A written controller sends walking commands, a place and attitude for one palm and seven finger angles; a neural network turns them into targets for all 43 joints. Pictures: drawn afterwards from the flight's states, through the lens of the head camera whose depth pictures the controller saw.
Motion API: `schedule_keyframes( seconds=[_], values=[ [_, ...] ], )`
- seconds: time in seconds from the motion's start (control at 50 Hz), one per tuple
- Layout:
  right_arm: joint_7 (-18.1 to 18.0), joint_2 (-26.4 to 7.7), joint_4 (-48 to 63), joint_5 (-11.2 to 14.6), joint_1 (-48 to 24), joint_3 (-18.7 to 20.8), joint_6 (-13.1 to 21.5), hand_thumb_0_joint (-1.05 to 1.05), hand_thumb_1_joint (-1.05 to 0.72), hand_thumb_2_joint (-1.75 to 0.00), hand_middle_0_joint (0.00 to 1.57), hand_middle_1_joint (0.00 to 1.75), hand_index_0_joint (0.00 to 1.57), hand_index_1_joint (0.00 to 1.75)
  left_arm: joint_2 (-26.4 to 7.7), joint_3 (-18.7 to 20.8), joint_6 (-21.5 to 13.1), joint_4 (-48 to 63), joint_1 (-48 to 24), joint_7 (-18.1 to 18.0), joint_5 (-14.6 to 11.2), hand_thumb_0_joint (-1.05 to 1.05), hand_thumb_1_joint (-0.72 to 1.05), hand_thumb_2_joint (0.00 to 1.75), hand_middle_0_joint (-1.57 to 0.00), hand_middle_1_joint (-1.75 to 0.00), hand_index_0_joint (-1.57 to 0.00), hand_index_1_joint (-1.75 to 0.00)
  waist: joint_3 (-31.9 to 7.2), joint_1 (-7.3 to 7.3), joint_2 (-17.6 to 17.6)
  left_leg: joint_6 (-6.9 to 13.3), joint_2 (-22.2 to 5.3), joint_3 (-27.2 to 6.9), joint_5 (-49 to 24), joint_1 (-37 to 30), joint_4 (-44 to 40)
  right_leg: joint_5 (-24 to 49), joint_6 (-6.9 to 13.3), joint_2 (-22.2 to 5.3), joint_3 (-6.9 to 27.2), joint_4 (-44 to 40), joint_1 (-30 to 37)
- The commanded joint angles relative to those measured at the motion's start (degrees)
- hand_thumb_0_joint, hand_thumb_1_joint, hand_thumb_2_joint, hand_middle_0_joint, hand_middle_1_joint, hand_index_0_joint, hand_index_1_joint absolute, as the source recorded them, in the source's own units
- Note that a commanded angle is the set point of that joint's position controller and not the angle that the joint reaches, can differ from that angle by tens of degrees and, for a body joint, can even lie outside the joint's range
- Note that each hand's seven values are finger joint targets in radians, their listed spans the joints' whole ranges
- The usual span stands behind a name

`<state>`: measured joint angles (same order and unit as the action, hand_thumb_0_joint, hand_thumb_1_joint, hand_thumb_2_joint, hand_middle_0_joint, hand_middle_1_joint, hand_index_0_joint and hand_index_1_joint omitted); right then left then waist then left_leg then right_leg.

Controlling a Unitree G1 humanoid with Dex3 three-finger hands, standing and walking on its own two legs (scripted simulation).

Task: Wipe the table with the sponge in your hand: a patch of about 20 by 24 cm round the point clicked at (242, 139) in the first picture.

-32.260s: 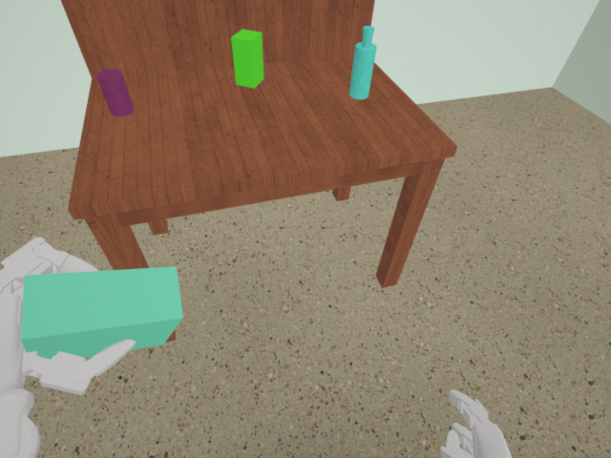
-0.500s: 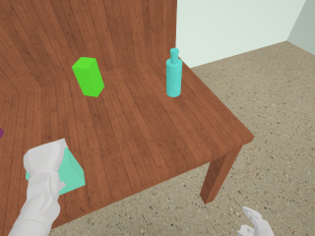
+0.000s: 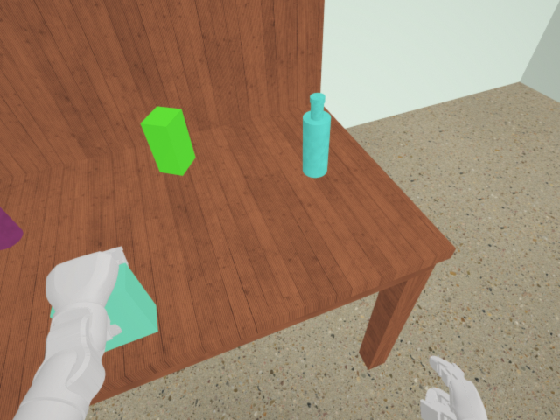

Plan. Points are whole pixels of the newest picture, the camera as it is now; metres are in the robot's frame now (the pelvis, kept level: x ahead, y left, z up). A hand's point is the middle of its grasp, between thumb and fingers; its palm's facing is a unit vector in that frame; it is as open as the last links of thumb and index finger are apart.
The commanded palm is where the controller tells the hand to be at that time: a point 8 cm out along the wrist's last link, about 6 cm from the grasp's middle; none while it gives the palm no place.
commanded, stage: lift the sponge slowly off the table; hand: left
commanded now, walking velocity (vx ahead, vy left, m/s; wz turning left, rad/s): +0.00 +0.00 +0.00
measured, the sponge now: (115, 317) +0.26 +0.31 -0.03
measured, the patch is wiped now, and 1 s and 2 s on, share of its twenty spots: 1.00 1.00 1.00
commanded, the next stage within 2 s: bring the sponge back beside the body in 1.24 s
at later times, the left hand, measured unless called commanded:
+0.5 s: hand (92, 283) +0.27 +0.32 +0.06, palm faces -0.04 -0.06 -1.00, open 9.8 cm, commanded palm +0.25 +0.31 +0.13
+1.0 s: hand (75, 273) +0.26 +0.32 +0.09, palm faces -0.01 -0.07 -1.00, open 9.8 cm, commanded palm +0.24 +0.31 +0.16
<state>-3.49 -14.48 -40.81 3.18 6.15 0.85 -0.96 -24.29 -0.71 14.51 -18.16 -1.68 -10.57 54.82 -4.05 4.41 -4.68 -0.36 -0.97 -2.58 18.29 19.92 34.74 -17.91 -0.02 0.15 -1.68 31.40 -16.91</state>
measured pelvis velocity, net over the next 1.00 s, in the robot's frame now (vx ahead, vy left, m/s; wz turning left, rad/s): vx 0.00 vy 0.00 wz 0.01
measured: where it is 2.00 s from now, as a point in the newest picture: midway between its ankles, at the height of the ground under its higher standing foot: outside the picture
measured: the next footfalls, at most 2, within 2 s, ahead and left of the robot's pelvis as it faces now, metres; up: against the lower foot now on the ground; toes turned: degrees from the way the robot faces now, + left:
none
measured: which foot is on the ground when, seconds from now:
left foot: down 0.00-1.00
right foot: down 0.00-1.00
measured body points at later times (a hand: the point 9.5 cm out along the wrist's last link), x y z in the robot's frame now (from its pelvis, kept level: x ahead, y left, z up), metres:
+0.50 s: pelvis -0.01 +0.00 +0.01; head -0.01 -0.04 +0.46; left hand +0.27 +0.31 +0.11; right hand +0.20 -0.23 -0.10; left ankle +0.00 +0.12 -0.73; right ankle -0.02 -0.13 -0.73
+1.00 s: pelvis +0.00 +0.00 +0.01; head -0.01 -0.03 +0.46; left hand +0.26 +0.32 +0.14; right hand +0.22 -0.22 -0.08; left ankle +0.00 +0.12 -0.73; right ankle -0.02 -0.13 -0.73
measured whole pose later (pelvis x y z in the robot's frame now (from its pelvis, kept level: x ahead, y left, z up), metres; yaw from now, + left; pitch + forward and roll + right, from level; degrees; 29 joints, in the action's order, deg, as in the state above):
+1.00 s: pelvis +0.00 +0.00 +0.01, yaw +1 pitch -1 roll -1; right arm -4.6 -15.2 -40.8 3.5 3.4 -0.8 -0.6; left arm -28.4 -0.4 17.0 -12.1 -6.0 -1.3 52.7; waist -1.3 6.1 -5.7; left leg -0.3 -0.5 -2.8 14.3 11.7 26.7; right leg -14.2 0.0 -0.3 -2.0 23.7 -8.6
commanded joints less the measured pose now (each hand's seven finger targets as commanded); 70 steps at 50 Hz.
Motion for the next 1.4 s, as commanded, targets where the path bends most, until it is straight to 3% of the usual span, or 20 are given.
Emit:
schedule_keyframes(
  seconds=[0.0, 0.04, 0.16, 0.22, 0.34, 0.36, 0.44, 0.46, 0.54, 0.66, 0.72, 0.86, 0.92, 0.96, 1.04, 1.08, 1.12, 1.2, 1.32, 1.38],
  values=[
    [-0.5, -6.8, 8.4, -0.1, -8.4, 2.1, 2.6, 0.0, -0.9, -0.9, 0.2, 0.3, 0.2, 0.3, -15.7, 7.2, 0.8, 11.6, -15.7, -2.0, 1.3, 0.0, 0.1, 1.3, -1.2, -1.6, -1.2, -1.6, -11.5, -0.18, 1.0, 2.9, 2.9, 1.3, -17.1, -7.4, -4.6, 17.8, 3.4, 2.3, -0.7, -4.0, 3.9],
    [-0.6, -6.6, 8.7, -0.1, -8.8, 1.9, 2.9, 0.0, -0.9, -0.9, 0.2, 0.3, 0.2, 0.3, -15.0, 6.2, 0.6, 13.9, -17.0, -1.5, 1.1, 0.0, 0.1, 1.3, -1.2, -1.6, -1.2, -1.6, -12.6, 0.25, -1.1, 2.9, 3.2, 0.9, -17.4, -8.9, -5.0, 16.9, 3.6, 2.4, -0.9, -4.4, 4.3],
    [-1.0, -6.8, 8.2, 0.1, -9.0, 1.7, 2.9, 0.0, -0.9, -0.9, 0.2, 0.3, 0.2, 0.3, -15.7, 6.2, 0.6, 11.8, -17.7, 0.2, 0.6, 0.0, 0.1, 1.3, -1.2, -1.6, -1.2, -1.6, -8.9, -0.71, 1.6, 3.1, 2.9, 1.1, -14.6, -8.2, -6.2, 14.2, 3.2, 2.3, -0.6, -5.9, 3.5],
    [-1.2, -6.7, 8.5, 0.1, -9.5, 1.6, 3.2, 0.0, -0.9, -0.9, 0.2, 0.3, 0.2, 0.3, -16.6, 6.4, -0.1, 13.4, -20.6, 0.8, 0.8, 0.0, 0.1, 1.3, -1.2, -1.6, -1.2, -1.6, -10.0, -0.04, -0.9, 2.9, 3.0, 0.7, -14.1, -9.3, -7.2, 12.2, 3.6, 2.5, -0.4, -6.6, 4.0],
    [-1.5, -7.0, 7.7, 0.2, -9.2, 1.3, 3.0, 0.0, -0.9, -0.9, 0.2, 0.3, 0.2, 0.3, -18.5, 7.6, -0.3, 11.2, -24.0, 1.4, 1.2, 0.0, 0.1, 1.3, -1.2, -1.6, -1.2, -1.6, -10.9, 0.32, 0.2, 2.9, 3.3, 0.6, -14.4, -9.8, -7.9, 12.5, 3.6, 2.4, -0.5, -7.5, 5.2],
    [-1.4, -6.7, 8.2, 0.1, -9.0, 1.6, 3.2, 0.0, -0.9, -0.9, 0.2, 0.3, 0.2, 0.3, -16.9, 6.4, -0.5, 11.4, -22.2, 1.5, 1.1, 0.0, 0.1, 1.3, -1.2, -1.6, -1.2, -1.6, -11.2, 0.18, -0.3, 3.0, 3.1, 1.1, -15.2, -10.0, -7.8, 13.4, 3.6, 2.3, -0.5, -7.0, 5.5],
    [-1.2, -7.1, 8.4, 0.0, -10.0, 1.3, 2.9, 0.0, -0.9, -0.9, 0.2, 0.3, 0.2, 0.3, -19.5, 9.4, 0.1, 11.8, -19.3, 1.9, 0.6, 0.0, 0.1, 1.3, -1.2, -1.6, -1.2, -1.6, -12.0, 1.57, 0.0, 2.9, 3.5, 1.0, -17.3, -10.0, -8.0, 17.0, 3.6, 2.0, -0.2, -7.6, 8.5],
    [-1.1, -6.8, 8.8, 0.1, -10.0, 1.5, 3.1, 0.0, -0.9, -0.9, 0.2, 0.3, 0.2, 0.3, -17.2, 7.1, -0.1, 13.2, -19.2, 2.2, 0.3, 0.0, 0.1, 1.3, -1.2, -1.6, -1.2, -1.6, -11.6, 0.66, -0.1, 2.9, 3.1, 1.7, -17.7, -10.3, -8.0, 17.6, 3.3, 1.9, -0.2, -7.4, 8.1],
    [-1.0, -7.4, 8.7, 0.1, -10.5, 1.2, 3.1, 0.0, -0.9, -0.9, 0.2, 0.3, 0.2, 0.3, -19.5, 9.4, 0.9, 13.7, -18.7, 3.0, -0.3, 0.0, 0.1, 1.3, -1.2, -1.6, -1.2, -1.6, -11.5, 1.44, 1.6, 3.1, 3.3, 1.0, -18.1, -10.9, -8.4, 17.9, 3.4, 2.0, -0.4, -8.1, 9.0],
    [-1.3, -6.9, 9.0, 0.2, -10.7, 1.3, 3.7, 0.0, -0.9, -0.9, 0.2, 0.3, 0.2, 0.3, -18.0, 7.1, 0.4, 16.4, -20.9, 4.0, -0.1, 0.0, 0.1, 1.3, -1.2, -1.6, -1.2, -1.6, -10.2, 0.44, 0.1, 3.2, 3.0, 1.0, -18.0, -12.2, -9.0, 16.1, 3.4, 2.0, -0.4, -8.7, 7.9],
    [-1.3, -7.3, 8.9, -0.1, -11.1, 1.2, 3.7, 0.0, -0.9, -0.9, 0.2, 0.3, 0.2, 0.3, -21.0, 10.3, 0.3, 17.8, -19.2, 4.2, -0.4, 0.0, 0.1, 1.3, -1.2, -1.6, -1.2, -1.6, -11.6, 1.52, -0.5, 3.0, 3.0, 0.8, -19.6, -12.8, -9.4, 18.1, 3.7, 2.0, 0.2, -8.8, 10.1],
    [-1.2, -6.9, 9.2, 0.1, -12.1, 0.7, 3.4, 0.0, -0.9, -0.9, 0.2, 0.3, 0.2, 0.3, -18.7, 7.5, 2.0, 17.7, -20.3, 5.8, -0.8, 0.0, 0.1, 1.3, -1.2, -1.6, -1.2, -1.6, -9.2, 0.97, -0.5, 2.9, 2.8, 1.0, -19.5, -13.1, -10.4, 17.4, 3.4, 1.7, -0.6, -9.7, 9.7],
    [-1.3, -7.3, 9.1, 0.1, -12.6, 0.5, 3.2, 0.0, -0.9, -0.9, 0.2, 0.3, 0.2, 0.3, -21.2, 9.1, 2.0, 18.9, -22.3, 6.8, -0.8, 0.0, 0.1, 1.3, -1.2, -1.6, -1.2, -1.6, -9.8, 1.06, -0.9, 2.8, 2.8, 0.7, -19.3, -13.9, -10.9, 17.0, 3.7, 1.9, 0.0, -10.4, 10.4],
    [-1.5, -6.6, 9.5, 0.1, -12.8, 0.3, 3.4, 0.0, -0.9, -0.9, 0.2, 0.3, 0.2, 0.3, -18.3, 5.9, 1.8, 20.2, -24.1, 7.3, -0.4, 0.0, 0.1, 1.3, -1.2, -1.6, -1.2, -1.6, -10.2, 0.53, -0.9, 3.0, 2.8, 0.7, -19.9, -14.9, -10.9, 16.8, 3.5, 1.8, -0.7, -10.4, 9.9],
    [-1.3, -6.7, 9.6, 0.0, -13.1, -0.1, 3.3, 0.0, -0.9, -0.9, 0.2, 0.3, 0.2, 0.3, -18.9, 6.5, 2.3, 20.6, -25.0, 7.7, -0.3, 0.0, 0.1, 1.3, -1.2, -1.6, -1.2, -1.6, -11.1, 1.52, -1.3, 2.8, 2.8, 0.1, -20.9, -15.6, -11.6, 16.9, 4.0, 1.9, -1.1, -10.9, 11.2],
    [-1.1, -6.8, 9.4, 0.0, -13.4, -0.1, 3.1, 0.0, -0.9, -0.9, 0.2, 0.3, 0.2, 0.3, -18.1, 6.0, 2.9, 19.6, -24.6, 7.9, -0.3, 0.0, 0.1, 1.3, -1.2, -1.6, -1.2, -1.6, -9.9, 1.43, -0.3, 2.7, 2.6, 0.1, -21.3, -15.6, -11.9, 17.5, 3.9, 1.9, -1.1, -11.2, 10.8],
    [-1.0, -7.2, 9.3, -0.1, -13.8, 0.0, 2.8, 0.0, -0.9, -0.9, 0.2, 0.3, 0.2, 0.3, -21.7, 9.2, 3.3, 20.5, -23.5, 7.8, -0.4, 0.0, 0.1, 1.3, -1.2, -1.6, -1.2, -1.6, -10.8, 1.91, -0.7, 2.5, 2.5, 0.2, -21.5, -15.3, -12.2, 17.6, 4.0, 1.9, -0.2, -11.1, 12.5],
    [-0.7, -7.3, 9.0, 0.0, -14.0, -0.2, 1.9, 0.0, -0.9, -0.9, 0.2, 0.3, 0.2, 0.3, -19.4, 6.9, 5.2, 17.0, -22.7, 8.7, -0.3, 0.0, 0.1, 1.3, -1.2, -1.6, -1.2, -1.6, -8.5, 1.36, 2.5, 2.5, 2.5, 0.8, -20.2, -13.8, -12.5, 17.9, 3.5, 1.5, -0.6, -11.5, 11.8],
    [-0.6, -7.3, 10.0, -0.1, -14.0, -0.1, 2.4, 0.0, -0.9, -0.9, 0.2, 0.3, 0.2, 0.3, -22.0, 9.2, 3.4, 21.8, -22.1, 9.7, -0.4, 0.0, 0.1, 1.3, -1.2, -1.6, -1.2, -1.6, -11.6, 1.81, -0.7, 2.8, 2.8, 0.5, -22.3, -15.5, -11.5, 20.6, 3.9, 1.7, 0.3, -10.8, 13.6],
    [-0.3, -6.8, 10.6, -0.3, -13.8, 0.1, 2.9, 0.0, -0.9, -0.9, 0.2, 0.3, 0.2, 0.3, -19.2, 8.1, 2.5, 24.9, -17.7, 9.4, -0.9, 0.0, 0.1, 1.3, -1.2, -1.6, -1.2, -1.6, -11.8, 2.38, -0.8, 3.0, 2.8, 0.3, -24.9, -16.6, -11.0, 22.6, 3.9, 1.7, -0.7, -10.6, 13.6]
  ],
)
